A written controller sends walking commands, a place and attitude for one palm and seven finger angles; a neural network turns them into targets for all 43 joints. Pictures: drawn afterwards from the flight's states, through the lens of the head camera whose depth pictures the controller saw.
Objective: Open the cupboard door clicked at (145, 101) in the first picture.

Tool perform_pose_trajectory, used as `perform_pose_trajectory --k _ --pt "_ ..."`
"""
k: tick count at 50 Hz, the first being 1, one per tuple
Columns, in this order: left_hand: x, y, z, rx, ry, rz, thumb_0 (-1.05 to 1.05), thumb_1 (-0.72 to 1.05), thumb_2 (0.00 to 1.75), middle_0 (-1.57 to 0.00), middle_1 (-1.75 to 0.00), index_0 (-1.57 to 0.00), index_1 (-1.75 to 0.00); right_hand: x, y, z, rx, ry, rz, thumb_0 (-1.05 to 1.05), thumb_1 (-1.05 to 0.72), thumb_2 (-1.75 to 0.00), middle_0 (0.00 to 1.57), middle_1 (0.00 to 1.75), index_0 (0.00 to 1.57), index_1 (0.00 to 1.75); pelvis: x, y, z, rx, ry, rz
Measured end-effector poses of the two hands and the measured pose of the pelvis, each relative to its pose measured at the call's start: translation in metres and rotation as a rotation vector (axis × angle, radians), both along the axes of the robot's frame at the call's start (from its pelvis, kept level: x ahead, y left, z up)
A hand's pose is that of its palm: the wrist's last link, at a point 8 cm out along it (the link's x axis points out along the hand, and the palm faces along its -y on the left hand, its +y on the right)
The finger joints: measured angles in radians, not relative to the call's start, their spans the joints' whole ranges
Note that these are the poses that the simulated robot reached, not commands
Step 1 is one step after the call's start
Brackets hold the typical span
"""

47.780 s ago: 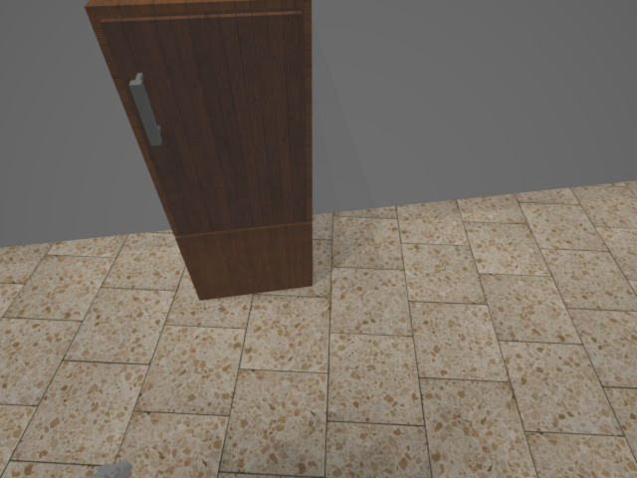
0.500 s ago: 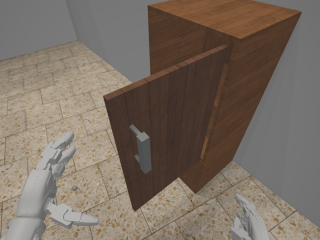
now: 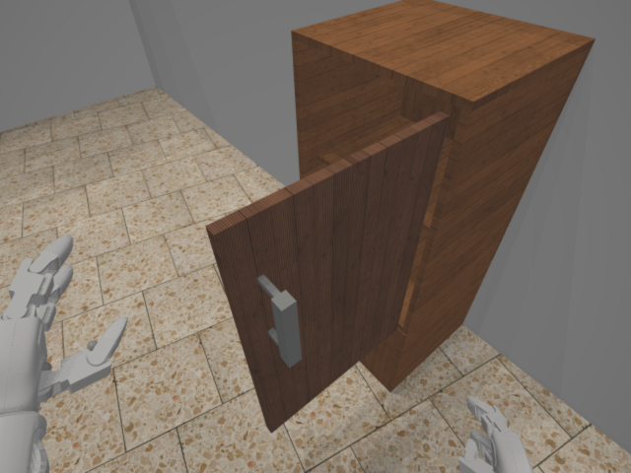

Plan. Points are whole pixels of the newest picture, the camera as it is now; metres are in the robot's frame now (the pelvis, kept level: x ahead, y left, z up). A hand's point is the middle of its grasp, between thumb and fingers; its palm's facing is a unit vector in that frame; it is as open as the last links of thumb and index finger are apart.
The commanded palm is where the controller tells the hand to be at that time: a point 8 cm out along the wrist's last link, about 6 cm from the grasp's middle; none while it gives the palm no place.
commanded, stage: draw the hand back to the body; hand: left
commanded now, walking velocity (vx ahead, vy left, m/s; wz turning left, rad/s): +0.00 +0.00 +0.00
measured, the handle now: (278, 321) +0.30 +0.09 +0.04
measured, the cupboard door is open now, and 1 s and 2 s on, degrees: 89 89 89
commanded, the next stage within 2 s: step back with the hand held close in 0.48 s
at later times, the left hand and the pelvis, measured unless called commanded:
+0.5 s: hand (87, 346) +0.18 +0.24 +0.15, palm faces +0.45 -0.80 -0.40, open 7.4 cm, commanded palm +0.13 +0.28 +0.17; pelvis -0.01 -0.02 +0.00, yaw +0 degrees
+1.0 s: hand (71, 367) +0.16 +0.25 +0.15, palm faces +0.32 -0.79 -0.52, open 7.4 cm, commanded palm +0.10 +0.30 +0.17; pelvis -0.05 +0.00 +0.00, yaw -2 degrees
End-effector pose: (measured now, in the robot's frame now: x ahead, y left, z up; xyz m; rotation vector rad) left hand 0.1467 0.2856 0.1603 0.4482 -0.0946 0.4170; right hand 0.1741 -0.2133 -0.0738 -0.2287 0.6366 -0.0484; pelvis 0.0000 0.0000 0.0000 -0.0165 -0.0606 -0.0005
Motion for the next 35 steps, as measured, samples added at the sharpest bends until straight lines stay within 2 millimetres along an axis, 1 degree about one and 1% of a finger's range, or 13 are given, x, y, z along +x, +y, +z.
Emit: perform_pose_trajectory --k 8,11,14,17,20,26,31,35 --pt "-0.001 0.011 0.017 0.033 -0.049 0.055 0.01 0.70 0.81 -0.20 -0.30 -0.21 -0.31 0.007 -0.008 0.002 -0.002 0.010 -0.001 0.01 -0.90 -0.90 0.20 0.30 0.20 0.30 0.001 -0.006 0.002 0.001 -0.012 -0.001" --pt "-0.002 0.010 0.015 0.019 -0.050 0.065 0.01 0.77 0.85 -0.20 -0.30 -0.21 -0.30 0.007 -0.011 0.002 -0.001 0.018 -0.002 0.01 -0.91 -0.90 0.20 0.30 0.20 0.30 0.000 -0.008 0.003 0.002 -0.015 -0.001" --pt "-0.002 0.004 0.009 -0.004 -0.030 0.059 0.01 0.83 0.87 -0.20 -0.30 -0.21 -0.30 0.004 -0.015 0.001 -0.001 0.026 -0.007 0.01 -0.91 -0.90 0.20 0.30 0.20 0.30 -0.002 -0.011 0.003 0.002 -0.017 -0.001" --pt "-0.002 -0.002 0.003 -0.018 -0.011 0.046 0.02 0.86 0.88 -0.21 -0.30 -0.21 -0.30 0.000 -0.019 0.000 -0.004 0.033 -0.013 0.01 -0.91 -0.90 0.20 0.30 0.20 0.30 -0.003 -0.013 0.004 0.003 -0.019 -0.002" --pt "-0.004 -0.005 0.004 -0.013 -0.008 0.037 0.02 0.87 0.89 -0.21 -0.30 -0.21 -0.31 -0.003 -0.022 -0.001 -0.006 0.036 -0.019 0.01 -0.91 -0.90 0.20 0.30 0.20 0.30 -0.004 -0.016 0.004 0.004 -0.023 -0.002" --pt "-0.009 -0.006 0.012 0.013 -0.036 0.039 0.02 0.89 0.89 -0.21 -0.30 -0.21 -0.31 -0.009 -0.025 -0.002 0.001 0.035 -0.027 0.01 -0.91 -0.90 0.20 0.30 0.20 0.30 -0.007 -0.019 0.004 0.003 -0.031 -0.004" --pt "-0.012 -0.007 0.012 0.008 -0.037 0.043 0.02 0.89 0.90 -0.21 -0.30 -0.21 -0.31 -0.013 -0.027 -0.003 0.007 0.035 -0.031 0.01 -0.91 -0.90 0.20 0.30 0.20 0.30 -0.012 -0.021 0.004 0.004 -0.035 -0.005" --pt "-0.010 -0.004 0.023 0.069 -0.071 0.029 0.02 0.89 0.90 -0.21 -0.30 -0.21 -0.31 -0.017 -0.028 -0.002 0.010 0.041 -0.042 0.01 -0.91 -0.90 0.20 0.30 0.20 0.30 -0.017 -0.021 0.004 -0.004 -0.003 -0.006"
